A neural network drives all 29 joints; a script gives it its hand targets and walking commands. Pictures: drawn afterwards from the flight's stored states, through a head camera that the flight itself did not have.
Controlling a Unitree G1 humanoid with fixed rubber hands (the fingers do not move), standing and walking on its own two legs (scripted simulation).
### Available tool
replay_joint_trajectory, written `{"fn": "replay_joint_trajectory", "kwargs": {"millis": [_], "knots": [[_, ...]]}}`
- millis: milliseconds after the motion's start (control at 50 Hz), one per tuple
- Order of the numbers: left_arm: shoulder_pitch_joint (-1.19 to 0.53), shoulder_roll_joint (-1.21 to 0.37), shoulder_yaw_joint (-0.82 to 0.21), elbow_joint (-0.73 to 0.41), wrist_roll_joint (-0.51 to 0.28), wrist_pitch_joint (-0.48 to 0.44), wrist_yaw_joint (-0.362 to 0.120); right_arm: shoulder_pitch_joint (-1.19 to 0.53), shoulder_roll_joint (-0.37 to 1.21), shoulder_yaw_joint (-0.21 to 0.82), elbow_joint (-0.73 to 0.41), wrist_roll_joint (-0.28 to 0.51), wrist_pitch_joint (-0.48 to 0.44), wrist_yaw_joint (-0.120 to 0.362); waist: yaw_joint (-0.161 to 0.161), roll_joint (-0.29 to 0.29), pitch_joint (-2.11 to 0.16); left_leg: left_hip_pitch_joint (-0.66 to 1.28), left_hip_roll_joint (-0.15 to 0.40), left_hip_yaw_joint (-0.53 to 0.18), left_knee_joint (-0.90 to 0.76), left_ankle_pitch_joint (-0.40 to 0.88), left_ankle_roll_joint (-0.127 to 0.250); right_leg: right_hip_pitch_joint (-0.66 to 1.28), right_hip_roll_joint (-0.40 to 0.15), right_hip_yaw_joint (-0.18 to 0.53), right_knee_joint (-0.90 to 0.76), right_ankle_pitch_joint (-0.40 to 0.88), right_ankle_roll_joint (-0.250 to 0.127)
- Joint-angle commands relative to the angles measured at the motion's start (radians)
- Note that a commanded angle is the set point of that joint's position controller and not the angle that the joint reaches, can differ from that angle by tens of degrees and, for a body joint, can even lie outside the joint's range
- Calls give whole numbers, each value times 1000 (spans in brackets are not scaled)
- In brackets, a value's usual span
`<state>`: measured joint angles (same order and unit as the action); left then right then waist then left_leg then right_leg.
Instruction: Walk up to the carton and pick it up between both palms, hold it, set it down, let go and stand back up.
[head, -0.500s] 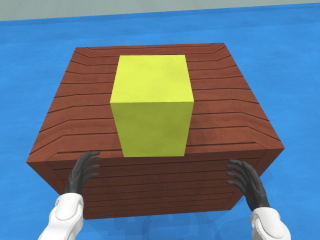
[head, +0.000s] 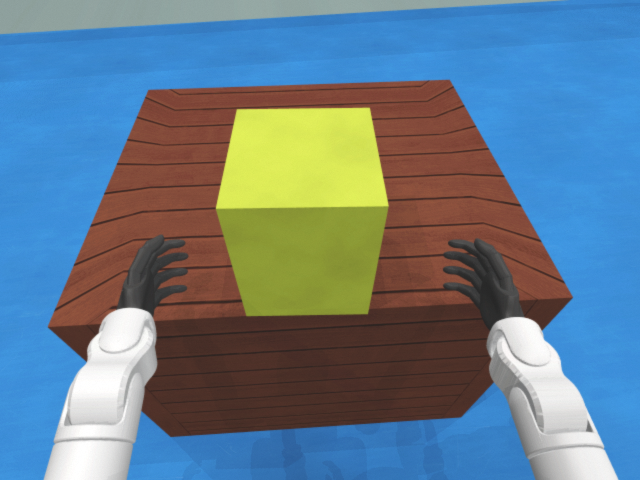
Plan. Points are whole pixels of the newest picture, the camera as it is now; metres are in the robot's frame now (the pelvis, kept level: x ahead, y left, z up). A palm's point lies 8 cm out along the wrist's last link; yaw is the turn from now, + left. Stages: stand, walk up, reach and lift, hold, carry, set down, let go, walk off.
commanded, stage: reach and lift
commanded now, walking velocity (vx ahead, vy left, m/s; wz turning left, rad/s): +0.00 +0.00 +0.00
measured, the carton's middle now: (305, 216) +0.49 +0.03 +0.03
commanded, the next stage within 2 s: none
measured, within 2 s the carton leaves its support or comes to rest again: neither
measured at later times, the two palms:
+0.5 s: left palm (152, 230) +0.38 +0.21 +0.12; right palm (482, 227) +0.38 -0.19 +0.12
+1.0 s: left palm (171, 178) +0.44 +0.19 +0.15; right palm (472, 173) +0.44 -0.18 +0.15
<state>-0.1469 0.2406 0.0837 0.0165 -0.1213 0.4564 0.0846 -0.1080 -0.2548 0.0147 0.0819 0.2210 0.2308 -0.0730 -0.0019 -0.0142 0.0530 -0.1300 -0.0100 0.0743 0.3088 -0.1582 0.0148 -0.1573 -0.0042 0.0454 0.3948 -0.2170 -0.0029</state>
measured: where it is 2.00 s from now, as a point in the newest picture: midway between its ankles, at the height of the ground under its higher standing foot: outside the picture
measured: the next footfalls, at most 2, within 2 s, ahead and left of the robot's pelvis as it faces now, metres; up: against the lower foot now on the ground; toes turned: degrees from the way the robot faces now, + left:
none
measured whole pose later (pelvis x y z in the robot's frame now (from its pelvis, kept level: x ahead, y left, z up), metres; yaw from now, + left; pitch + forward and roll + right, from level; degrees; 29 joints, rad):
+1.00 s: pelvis +0.00 +0.01 +0.00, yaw +0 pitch +9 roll +0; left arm -0.95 0.24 0.07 0.79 -0.12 0.46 0.18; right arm -0.94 -0.33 0.01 0.89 0.28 0.28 -0.05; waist 0.00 -0.01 -0.10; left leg -0.37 0.00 0.07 0.39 -0.17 0.01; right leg -0.37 0.00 0.05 0.39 -0.19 0.01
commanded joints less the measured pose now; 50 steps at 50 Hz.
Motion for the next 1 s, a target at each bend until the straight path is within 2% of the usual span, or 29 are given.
{"fn": "replay_joint_trajectory", "kwargs": {"millis": [0,40,60,80,140,180,200,220,260,280,380,400,440,460,500,520,560,580,640,680,700,720,780,800,820,900,920,960,980], "knots": [[-521,99,101,-149,-92,-22,2,-541,-166,-58,-191,98,-32,-18,69,11,-408,164,28,-41,15,249,-30,6,48,-13,-104,228,-12],[-591,103,67,-161,-126,-22,6,-608,-145,-68,-180,96,-22,-15,44,14,-463,156,28,-48,25,226,-26,7,42,-13,-95,219,-10],[-559,98,89,-150,-125,-21,10,-601,-156,-64,-189,106,-22,-16,52,-21,-459,160,32,-50,29,263,-22,18,50,-24,-85,257,-7],[-618,105,87,-109,-112,-1,12,-640,-206,-100,-124,84,-15,-18,38,-5,-458,173,36,-54,21,252,-30,-16,53,-26,-86,246,-5],[-645,100,95,-88,-102,18,11,-691,-207,-74,-70,110,-7,-21,46,-17,-513,193,40,-53,43,329,-31,33,58,-28,-82,318,-4],[-677,103,97,-13,-99,34,7,-718,-186,-41,-28,132,5,-22,57,-14,-455,139,32,-44,38,293,-22,27,53,-22,-83,315,1],[-716,120,94,-76,-95,27,14,-740,-191,-50,-31,146,7,-19,44,13,-528,185,34,-46,50,327,-29,24,56,-22,-79,338,1],[-770,138,122,18,-84,29,17,-824,-211,-62,22,122,12,-20,75,4,-479,124,32,-43,30,249,-25,26,52,-16,-89,268,1],[-806,119,93,-1,-96,38,24,-846,-224,-81,38,115,12,-21,29,-12,-552,160,37,-55,55,306,-29,23,54,-25,-72,341,8],[-789,126,112,28,-91,42,18,-848,-225,-62,42,116,12,-25,56,-36,-559,163,34,-46,57,326,-22,42,55,-21,-75,362,14],[-908,156,110,84,-83,30,22,-972,-216,-45,137,134,15,-33,42,-27,-600,134,27,-44,74,365,-25,63,53,-17,-60,439,22],[-952,163,103,95,-84,24,26,-1009,-230,-35,160,147,17,-25,68,6,-609,142,35,-52,71,366,-32,38,57,-27,-59,404,11],[-1038,186,87,169,-93,17,29,-1086,-238,-60,217,131,20,-18,50,-19,-604,132,43,-57,71,322,-30,2,60,-36,-69,345,12],[-1057,173,74,165,-95,10,41,-1098,-236,-64,250,139,13,-13,43,11,-618,156,44,-55,77,326,-39,-24,63,-44,-68,324,9],[-1153,208,56,198,-129,5,56,-1203,-259,-77,237,146,11,-8,58,19,-666,136,51,-67,80,296,-40,-59,60,-46,-70,268,1],[-1076,185,51,193,-110,-5,59,-1105,-249,-61,294,166,7,-5,51,25,-678,180,57,-70,104,410,-49,-46,66,-44,-64,358,3],[-1162,194,33,256,-112,-12,57,-1189,-272,-82,340,147,3,-8,36,24,-736,170,58,-70,105,386,-54,-70,69,-46,-68,337,1],[-1163,204,49,273,-117,-17,58,-1208,-252,-58,327,155,0,-5,65,14,-765,141,50,-66,117,396,-48,-40,64,-38,-56,372,2],[-1239,198,26,282,-123,-19,78,-1306,-297,-93,335,152,-15,2,53,37,-828,197,63,-75,139,448,-66,-110,81,-61,-67,331,-8],[-1292,225,31,347,-116,-12,84,-1349,-323,-88,369,160,-14,2,57,23,-836,154,63,-70,146,435,-66,-113,84,-61,-59,332,-5],[-1285,240,45,383,-128,-11,85,-1366,-303,-58,359,178,-18,6,90,14,-834,137,59,-62,152,435,-60,-98,75,-53,-57,335,-4],[-1295,218,19,405,-121,-11,86,-1365,-312,-79,390,165,-16,4,60,15,-840,138,58,-70,151,431,-61,-102,78,-57,-54,358,-3],[-1341,239,37,511,-115,-22,81,-1401,-312,-56,516,163,3,6,76,-13,-784,115,60,-60,135,384,-53,-108,72,-50,-66,328,5],[-1375,226,14,497,-116,-31,81,-1425,-296,-59,550,156,1,11,62,-11,-791,108,60,-55,135,364,-48,-108,71,-52,-61,338,4],[-1403,226,15,512,-113,-46,89,-1451,-295,-58,532,163,-5,13,80,12,-840,106,61,-54,140,364,-54,-117,70,-54,-54,332,1],[-1486,244,-13,454,-144,-91,121,-1485,-334,-83,544,176,-35,29,64,65,-1009,194,72,-66,197,518,-91,-202,82,-76,-46,356,-7],[-1459,247,3,555,-136,-81,115,-1484,-324,-61,590,167,-26,21,76,37,-971,180,68,-56,204,533,-82,-196,81,-64,-51,401,-1],[-1556,252,-16,633,-137,-88,116,-1555,-357,-88,710,133,-10,33,50,30,-914,160,78,-70,184,467,-89,-237,78,-83,-58,331,-6],[-1579,254,-20,719,-148,-97,110,-1598,-330,-58,722,150,-6,31,81,9,-876,93,72,-59,177,417,-77,-214,75,-77,-58,324,-8]]}}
